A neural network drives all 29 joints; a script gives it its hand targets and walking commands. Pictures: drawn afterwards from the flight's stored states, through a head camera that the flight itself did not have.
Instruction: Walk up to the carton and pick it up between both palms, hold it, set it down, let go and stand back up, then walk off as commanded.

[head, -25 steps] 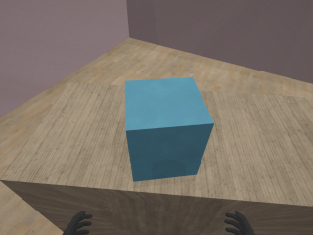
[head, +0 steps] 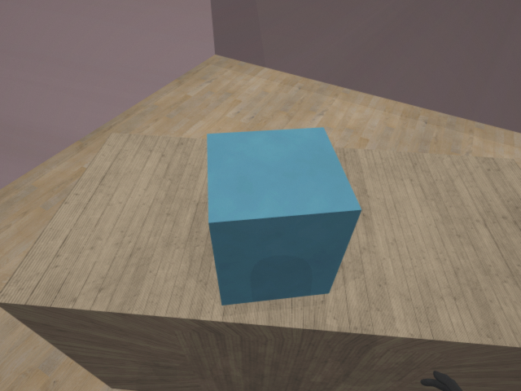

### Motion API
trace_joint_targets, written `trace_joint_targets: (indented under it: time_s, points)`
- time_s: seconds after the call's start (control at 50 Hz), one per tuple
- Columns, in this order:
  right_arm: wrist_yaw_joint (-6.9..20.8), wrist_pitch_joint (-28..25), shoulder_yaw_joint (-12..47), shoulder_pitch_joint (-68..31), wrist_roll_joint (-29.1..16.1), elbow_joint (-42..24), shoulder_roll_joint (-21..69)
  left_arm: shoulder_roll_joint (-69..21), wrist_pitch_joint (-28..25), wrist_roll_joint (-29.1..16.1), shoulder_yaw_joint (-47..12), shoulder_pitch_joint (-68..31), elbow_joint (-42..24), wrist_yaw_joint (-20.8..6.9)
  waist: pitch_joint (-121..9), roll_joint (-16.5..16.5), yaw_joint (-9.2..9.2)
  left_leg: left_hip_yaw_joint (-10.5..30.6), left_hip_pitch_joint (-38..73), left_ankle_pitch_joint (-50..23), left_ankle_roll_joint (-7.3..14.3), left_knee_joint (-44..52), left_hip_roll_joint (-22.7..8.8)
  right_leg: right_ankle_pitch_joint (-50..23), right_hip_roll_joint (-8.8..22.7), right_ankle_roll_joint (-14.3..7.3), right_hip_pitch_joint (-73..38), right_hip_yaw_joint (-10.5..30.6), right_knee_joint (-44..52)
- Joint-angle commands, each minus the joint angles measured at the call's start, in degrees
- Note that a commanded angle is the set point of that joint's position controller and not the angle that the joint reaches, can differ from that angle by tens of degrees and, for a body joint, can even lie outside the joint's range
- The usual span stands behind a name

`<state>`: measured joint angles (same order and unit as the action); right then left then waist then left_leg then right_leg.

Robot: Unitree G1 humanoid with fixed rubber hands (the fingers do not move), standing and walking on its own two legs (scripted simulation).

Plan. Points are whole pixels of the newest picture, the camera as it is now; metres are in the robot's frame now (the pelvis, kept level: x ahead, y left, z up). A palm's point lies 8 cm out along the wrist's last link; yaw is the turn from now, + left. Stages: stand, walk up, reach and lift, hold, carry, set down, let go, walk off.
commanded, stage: walk off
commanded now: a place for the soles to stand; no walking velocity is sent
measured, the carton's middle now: (271, 218) +0.43 +0.02 +0.03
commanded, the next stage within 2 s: none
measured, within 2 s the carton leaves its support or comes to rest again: neither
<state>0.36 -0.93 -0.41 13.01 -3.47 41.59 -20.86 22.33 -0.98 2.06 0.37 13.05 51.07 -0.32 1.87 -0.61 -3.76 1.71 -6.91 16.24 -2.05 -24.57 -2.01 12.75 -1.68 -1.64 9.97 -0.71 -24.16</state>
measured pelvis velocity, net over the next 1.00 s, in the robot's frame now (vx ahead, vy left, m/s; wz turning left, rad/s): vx -0.26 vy -0.02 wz -0.07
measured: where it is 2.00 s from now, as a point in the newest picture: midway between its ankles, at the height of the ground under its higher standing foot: outside the picture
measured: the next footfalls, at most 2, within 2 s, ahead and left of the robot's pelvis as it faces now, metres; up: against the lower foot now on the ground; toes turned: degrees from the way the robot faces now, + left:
right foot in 0.74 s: -0.17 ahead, -0.07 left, +0.00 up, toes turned -2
left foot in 1.44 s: -0.35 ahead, +0.13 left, +0.00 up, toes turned -9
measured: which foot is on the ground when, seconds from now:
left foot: down 0.00-0.76, up 0.78-1.00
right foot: down 0.00-0.28, up 0.30-0.72, down 0.74-1.00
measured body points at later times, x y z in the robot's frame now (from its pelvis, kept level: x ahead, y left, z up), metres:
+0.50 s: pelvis -0.09 +0.04 -0.01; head -0.05 +0.08 +0.43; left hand +0.00 +0.37 -0.14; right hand +0.04 -0.27 -0.10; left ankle -0.03 +0.14 -0.74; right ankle -0.15 -0.06 -0.66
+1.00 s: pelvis -0.26 -0.02 -0.02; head -0.22 -0.07 +0.42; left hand -0.16 +0.30 -0.09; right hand -0.15 -0.34 -0.15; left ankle -0.22 +0.15 -0.68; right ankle -0.21 -0.07 -0.74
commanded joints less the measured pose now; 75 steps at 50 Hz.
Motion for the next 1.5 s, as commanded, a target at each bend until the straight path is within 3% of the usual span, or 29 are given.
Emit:
trace_joint_targets:
  time_s: [0.0, 0.04, 0.1, 0.14, 0.2, 0.22, 0.24, 0.28, 0.3, 0.34, 0.42, 0.56, 0.66, 0.7, 0.72, 0.74, 0.76, 0.78, 0.84, 0.96, 1.04, 1.12, 1.26, 1.36, 1.4, 1.42, 1.44, 1.46, 1.48]
  points:
    - [-1.5, 1.8, -5.9, -3.3, 5.5, -1.5, -15.3, 13.2, 0.6, -1.2, 5.1, 1.0, -5.9, 0.5, -0.6, 3.7, 1.16, -0.8, -4.3, -30.0, 4.2, -10.5, -0.7, -38.5, 10.1, -5.5, -1.2, 8.8, -4.8]
    - [-1.5, 2.5, -6.2, -2.8, 5.4, -2.5, -14.6, 14.1, 1.2, -0.8, 5.6, 2.5, -6.6, 0.7, -3.2, 0.5, 0.73, -1.9, -5.2, -24.6, 3.8, -16.3, 1.7, -42.0, 12.8, -8.3, -2.7, 11.8, -3.8]
    - [-1.4, 3.6, -6.0, -0.6, 5.4, -3.3, -12.4, 15.0, 1.5, 0.2, 5.9, -1.3, -8.7, 1.3, -1.5, -7.9, 1.71, -0.5, -10.4, 13.8, 4.1, -27.1, 5.4, -42.9, 19.9, -13.4, -0.5, 17.3, 0.1]
    - [-0.9, 3.7, -5.9, 1.5, 5.2, -2.7, -13.1, 15.4, 1.7, 0.5, 5.9, -4.2, -9.9, 1.4, -0.1, -8.0, 3.63, 2.7, -10.0, 14.3, 5.1, -25.1, 2.7, -36.1, 20.0, -13.0, 2.4, 15.6, -1.0]
    - [-0.7, 3.3, -6.0, 5.4, 5.8, -1.4, -12.9, 13.9, 2.8, 0.0, 5.3, -8.4, -11.6, 0.6, 1.5, -4.6, 6.75, 2.4, -5.7, 0.0, 5.7, -3.6, -0.2, -23.4, 11.8, -5.4, 6.5, 8.3, -8.2]
    - [-0.7, 2.9, -6.4, 4.2, 6.2, -1.7, -14.9, 12.8, 3.2, -0.5, 5.1, -6.2, -10.9, 0.3, 2.1, 2.7, 5.83, 7.9, -7.0, -10.3, 6.6, 3.2, -4.2, -15.4, 5.1, -2.3, 6.5, 4.3, -15.2]
    - [-0.9, 2.6, -6.7, 2.4, 6.9, -2.7, -17.8, 11.1, 3.8, -0.9, 5.1, -3.5, -11.2, 0.4, 2.5, 14.2, 5.05, 19.1, -8.1, -24.2, 9.8, 6.8, -13.4, 10.7, -3.8, 0.0, 10.9, 1.9, -26.4]
    - [-1.1, 2.5, -6.9, 0.1, 6.9, -4.4, -20.1, 11.7, 4.7, -0.5, 5.7, -0.8, -9.9, 0.9, 4.1, 12.4, 4.52, 22.9, -17.7, -21.0, 15.3, 7.5, -17.3, 21.8, -6.8, 0.4, 9.9, 8.8, -42.6]
    - [-1.3, 2.7, -7.0, -1.8, 6.9, -5.6, -20.2, 12.2, 4.8, -0.6, 5.9, -0.9, -9.6, 0.8, 6.4, 12.2, 4.2, 23.2, -22.0, -15.0, 16.4, 8.6, -16.7, 20.9, -6.7, 0.6, 9.6, 9.3, -45.5]
    - [-1.8, 2.6, -6.2, -5.4, 7.3, -6.6, -18.6, 12.6, 4.3, -1.3, 5.7, 1.0, -8.9, 0.5, 8.6, 12.8, 2.66, 16.1, -18.0, -18.7, 15.3, 5.0, -13.6, 17.3, -5.9, 0.5, 14.5, 10.9, -48.2]
    - [-2.0, 2.6, -6.0, -2.9, 6.4, -7.6, -17.3, 12.7, 4.8, -0.6, 5.7, 2.5, -10.3, 0.5, 4.5, 10.2, 3.42, 17.1, -9.7, -21.8, 16.0, 2.2, -14.4, 16.6, -6.4, 1.5, 17.1, 10.4, -49.6]
    - [-2.7, 2.8, -7.4, 2.3, 6.5, -5.8, -16.5, 10.9, 4.6, -0.5, 5.6, 0.3, -11.0, 0.2, -4.4, 12.1, 6.32, 18.8, 3.2, -33.6, 16.5, -3.4, -13.8, 20.4, -2.9, 1.8, 16.8, 9.7, -31.6]
    - [-2.8, 3.1, -8.1, -3.4, 6.7, -5.9, -17.9, 11.0, 4.2, -0.3, 6.5, 6.2, -9.5, 0.0, -6.6, 14.1, 2.77, 17.9, -5.3, -25.9, 14.7, -5.2, -14.4, 17.5, 1.4, 1.5, 6.5, 7.4, -15.4]
    - [-2.5, 3.5, -7.7, -6.6, 6.3, -6.2, -16.5, 11.8, 3.5, 0.0, 7.4, 10.6, -7.3, 0.1, -5.2, 8.6, -0.9, 9.4, -17.5, -13.2, 8.0, -13.7, -7.0, 8.3, 4.5, 0.9, -5.2, 9.9, 2.9]
    - [-2.4, 3.7, -6.3, -4.6, 6.0, -6.1, -12.4, 15.8, 3.4, 0.4, 8.2, 8.9, -8.1, 0.4, -2.5, -7.8, 0.42, 2.5, -26.3, 6.5, 4.6, -22.9, 4.3, -1.1, 12.3, -1.1, -4.8, 25.4, 7.1]
    - [-2.9, 4.3, -6.3, -3.2, 5.9, -5.4, -12.1, 19.4, 3.3, 0.6, 8.6, 3.8, -9.7, 0.7, -0.7, -10.9, 2.17, 2.7, -27.8, 20.4, 2.6, -31.6, 10.0, -6.8, 20.0, -3.7, 2.8, 31.8, 6.4]
    - [-3.8, 5.1, -7.1, -4.9, 5.7, -4.1, -15.3, 20.9, 3.3, 1.4, 8.9, -1.0, -10.3, 0.8, 2.2, -8.7, 1.29, 9.2, -25.4, 21.8, 2.6, -40.1, 11.1, -3.8, 20.7, -4.8, 11.8, 33.2, 8.4]
    - [-3.6, 5.4, -7.2, -3.3, 5.5, -3.2, -15.5, 19.3, 2.9, 1.3, 8.4, -3.9, -10.6, 1.3, 4.6, -6.1, 2.65, 12.6, -25.7, 17.4, 3.1, -41.7, 11.9, 2.0, 19.0, -1.9, 12.5, 29.7, 9.6]
    - [-3.2, 5.1, -6.8, 0.6, 4.7, -1.7, -16.4, 15.9, 2.6, 0.7, 8.4, -6.4, -11.1, 1.6, 7.4, -6.2, 4.16, 13.5, -28.5, 8.2, 2.1, -41.9, 11.6, 12.1, 12.7, 5.8, 8.2, 22.9, 10.8]
    - [-2.7, 5.3, -7.0, 6.4, 4.5, 0.8, -17.4, 15.5, 2.5, 0.3, 9.9, -5.7, -13.4, 1.3, 5.9, -7.9, 3.58, 10.9, -25.3, 5.7, -0.3, -41.7, 11.3, 19.7, 11.3, 8.1, 2.9, 20.2, 14.4]
    - [-2.7, 5.1, -6.7, 8.2, 4.2, 1.1, -17.3, 14.7, 2.7, -0.1, 10.2, -4.6, -14.7, 1.4, 5.2, -7.6, 2.69, 8.7, -21.0, 7.0, 0.0, -40.4, 10.0, 15.1, 11.9, 5.6, 1.6, 18.4, 14.0]
    - [-2.7, 4.6, -6.4, 9.4, 4.2, 0.3, -17.1, 13.8, 3.0, -0.1, 10.2, -3.6, -16.1, 1.2, 4.1, -7.2, 1.61, 8.1, -20.5, 8.6, 0.4, -40.6, 8.7, 11.9, 13.4, 0.0, -0.9, 19.0, 11.3]
    - [-2.3, 4.2, -5.8, 14.1, 3.8, 0.5, -17.1, 13.6, 4.6, 0.1, 10.4, -6.1, -18.1, 0.6, 3.4, -10.7, 2.75, 2.9, -12.9, 14.7, 1.8, -33.1, 6.3, 14.7, 13.8, -6.7, 6.2, 16.2, 10.3]
    - [-1.7, 3.7, -6.5, 19.8, 3.6, 1.8, -17.2, 15.2, 5.7, 0.4, 10.2, -8.8, -17.6, 0.4, 2.9, -13.7, 6.04, 2.3, -6.4, 16.8, 5.6, -17.6, 1.2, 18.1, 15.7, -6.0, 12.8, 16.3, 7.9]
    - [-1.4, 3.3, -7.0, 21.5, 4.2, 2.6, -17.0, 15.0, 6.2, -0.1, 9.9, -8.7, -16.4, 0.4, 4.8, -8.5, 7.66, 6.3, -3.9, 15.1, 8.0, -6.4, -0.9, 19.8, 12.1, -3.2, 18.1, 13.0, -0.9]
    - [-1.5, 3.0, -6.9, 18.6, 5.0, 1.5, -17.2, 13.3, 6.3, -0.5, 9.3, -6.9, -15.5, 0.3, 8.1, -1.5, 7.13, 13.6, -8.6, 21.6, 10.5, -1.5, -3.2, 22.4, 6.7, -1.6, 22.0, 9.1, -11.9]
    - [-1.6, 2.5, -6.6, 13.4, 6.5, -1.1, -20.0, 11.0, 6.5, -0.9, 8.7, -5.2, -15.4, 0.3, 12.1, 13.3, 6.12, 34.2, -20.4, 31.7, 13.7, 8.7, -12.6, 19.1, -4.4, 1.8, 25.9, 2.7, -35.7]
    - [-2.0, 2.2, -6.4, 6.9, 7.0, -4.4, -22.6, 12.4, 6.2, -0.1, 9.1, -6.9, -16.5, 1.0, 16.9, 10.9, 5.35, 48.6, -33.2, 31.5, 14.7, 16.2, -16.9, 18.8, -8.6, 2.7, 24.1, 12.1, -46.4]
    - [-2.6, 1.6, -6.2, 1.6, 6.6, -5.7, -22.6, 13.2, 5.9, 0.1, 9.1, -5.5, -14.8, 1.1, 17.9, 8.7, 3.18, 46.7, -35.3, 24.6, 12.0, 15.3, -14.9, 17.2, -8.4, 2.9, 21.6, 17.2, -49.4]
